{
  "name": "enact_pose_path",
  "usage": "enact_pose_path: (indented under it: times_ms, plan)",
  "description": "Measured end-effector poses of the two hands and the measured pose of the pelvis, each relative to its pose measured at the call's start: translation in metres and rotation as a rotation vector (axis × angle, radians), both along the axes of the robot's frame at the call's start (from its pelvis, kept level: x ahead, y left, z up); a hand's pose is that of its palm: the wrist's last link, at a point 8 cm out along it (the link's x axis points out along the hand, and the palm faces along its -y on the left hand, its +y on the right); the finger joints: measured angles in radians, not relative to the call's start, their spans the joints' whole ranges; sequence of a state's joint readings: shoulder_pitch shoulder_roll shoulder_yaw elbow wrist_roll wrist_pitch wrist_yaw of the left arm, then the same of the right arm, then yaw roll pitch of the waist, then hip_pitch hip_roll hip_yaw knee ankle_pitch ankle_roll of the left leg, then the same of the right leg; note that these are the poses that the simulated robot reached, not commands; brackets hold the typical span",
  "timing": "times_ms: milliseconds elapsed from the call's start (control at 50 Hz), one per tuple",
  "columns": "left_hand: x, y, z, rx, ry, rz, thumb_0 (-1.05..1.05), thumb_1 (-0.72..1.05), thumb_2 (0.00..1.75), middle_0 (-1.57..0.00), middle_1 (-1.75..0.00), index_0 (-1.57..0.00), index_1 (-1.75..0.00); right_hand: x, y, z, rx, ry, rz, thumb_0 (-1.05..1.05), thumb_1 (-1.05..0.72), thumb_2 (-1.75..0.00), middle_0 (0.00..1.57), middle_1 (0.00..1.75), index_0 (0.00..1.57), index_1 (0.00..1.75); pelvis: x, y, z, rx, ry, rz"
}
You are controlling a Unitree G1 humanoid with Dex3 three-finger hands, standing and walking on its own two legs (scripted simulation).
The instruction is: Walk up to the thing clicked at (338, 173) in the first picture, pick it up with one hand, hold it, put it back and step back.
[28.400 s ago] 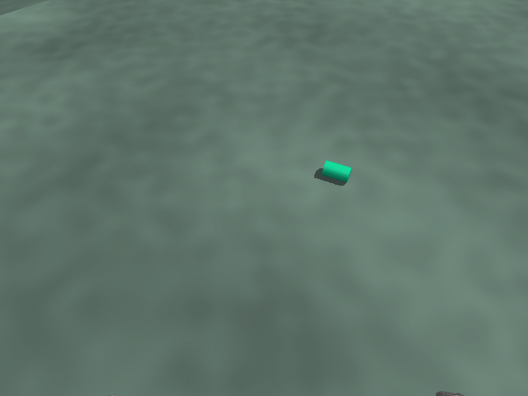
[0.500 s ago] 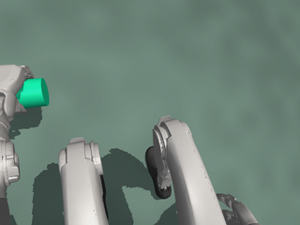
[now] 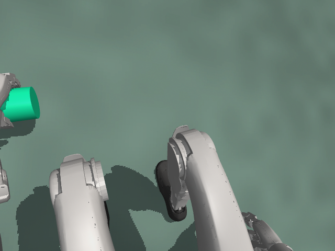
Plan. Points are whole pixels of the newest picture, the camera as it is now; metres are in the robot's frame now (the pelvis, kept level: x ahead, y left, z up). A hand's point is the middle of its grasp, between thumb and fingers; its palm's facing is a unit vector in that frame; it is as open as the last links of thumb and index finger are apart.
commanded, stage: rest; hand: left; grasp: from above
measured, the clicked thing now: (3, 106) +0.46 +0.29 -0.24
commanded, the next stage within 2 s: open in 0.88 s
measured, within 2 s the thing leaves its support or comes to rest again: rests again in 1.62 s
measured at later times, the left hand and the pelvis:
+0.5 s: hand (7, 105) +0.46 +0.29 -0.25, palm faces -0.48 -0.07 -0.87, open 10.4 cm; pelvis +0.00 +0.00 -0.02, yaw -3 degrees
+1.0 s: hand (6, 104) +0.47 +0.29 -0.25, palm faces -0.48 -0.08 -0.87, open 10.3 cm; pelvis +0.00 +0.01 -0.02, yaw -4 degrees
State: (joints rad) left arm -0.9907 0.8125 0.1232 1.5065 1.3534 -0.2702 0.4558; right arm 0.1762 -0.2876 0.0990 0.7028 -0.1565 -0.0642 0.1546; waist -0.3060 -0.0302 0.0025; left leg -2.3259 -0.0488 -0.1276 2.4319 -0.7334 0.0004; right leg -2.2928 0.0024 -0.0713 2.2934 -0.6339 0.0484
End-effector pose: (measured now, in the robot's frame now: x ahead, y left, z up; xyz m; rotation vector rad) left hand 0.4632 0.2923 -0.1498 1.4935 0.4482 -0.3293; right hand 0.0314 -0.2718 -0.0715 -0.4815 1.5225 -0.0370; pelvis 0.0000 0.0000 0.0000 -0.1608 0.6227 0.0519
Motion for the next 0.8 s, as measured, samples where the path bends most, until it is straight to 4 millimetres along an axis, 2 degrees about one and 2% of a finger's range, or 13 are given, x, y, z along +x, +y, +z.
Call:
enact_pose_path:
  times_ms: [220, 480, 800]
  plan:
    - [0.005, 0.0, -0.021, 0.003, 0.014, 0.011, -0.02, -0.05, 0.4, -0.79, -0.28, -0.8, -0.31, -0.001, 0.005, -0.006, 0.011, 0.004, 0.021, 0.0, -0.9, -0.89, 0.2, 0.3, 0.2, 0.3, 0.001, 0.001, -0.009, -0.015, -0.013, -0.009]
    - [0.009, -0.002, -0.04, -0.01, 0.013, 0.001, -0.02, -0.04, 0.39, -0.79, -0.27, -0.8, -0.3, -0.004, 0.004, -0.001, -0.004, 0.019, 0.059, 0.0, -0.9, -0.89, 0.2, 0.3, 0.2, 0.3, 0.001, 0.003, -0.017, -0.036, -0.035, -0.02]
    - [0.009, 0.001, -0.047, -0.013, 0.0, 0.011, -0.02, -0.05, 0.38, -0.81, -0.26, -0.82, -0.3, -0.004, 0.007, 0.004, -0.004, 0.009, 0.104, 0.0, -0.9, -0.89, 0.2, 0.3, 0.2, 0.3, -0.001, 0.005, -0.02, -0.055, -0.058, -0.028]
